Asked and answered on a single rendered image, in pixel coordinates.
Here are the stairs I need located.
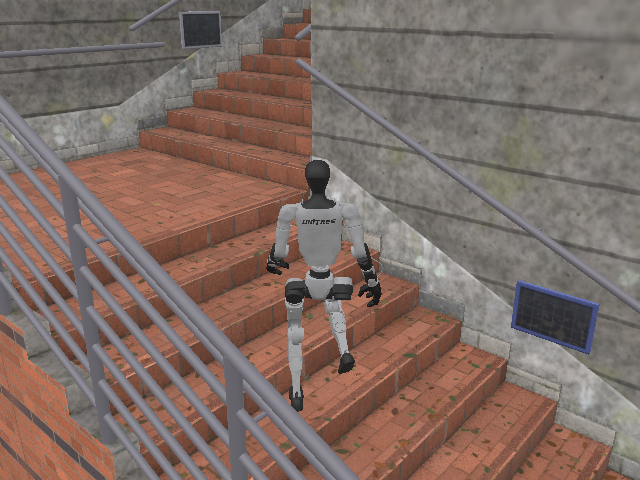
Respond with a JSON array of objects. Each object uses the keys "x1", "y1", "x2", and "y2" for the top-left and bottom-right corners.
[
  {"x1": 139, "y1": 9, "x2": 312, "y2": 196},
  {"x1": 16, "y1": 191, "x2": 632, "y2": 480}
]

